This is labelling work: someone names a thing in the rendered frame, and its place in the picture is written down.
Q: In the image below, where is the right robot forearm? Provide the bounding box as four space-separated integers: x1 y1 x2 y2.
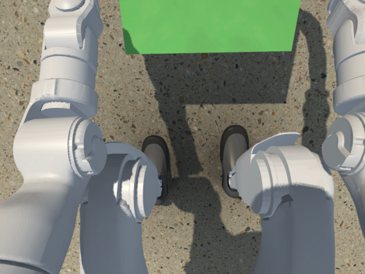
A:
327 0 365 116

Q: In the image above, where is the left robot shin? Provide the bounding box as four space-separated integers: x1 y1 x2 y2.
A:
79 142 162 209

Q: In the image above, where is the carton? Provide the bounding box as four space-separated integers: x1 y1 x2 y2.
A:
119 0 301 54

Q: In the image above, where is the robot right upper arm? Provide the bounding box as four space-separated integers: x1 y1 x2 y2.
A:
322 112 365 239

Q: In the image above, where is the left robot forearm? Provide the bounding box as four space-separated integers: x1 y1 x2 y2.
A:
13 0 103 166

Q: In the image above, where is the robot left upper arm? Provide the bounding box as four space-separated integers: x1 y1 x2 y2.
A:
0 116 107 274

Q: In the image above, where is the robot right thigh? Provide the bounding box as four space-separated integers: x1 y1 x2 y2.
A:
245 145 335 274

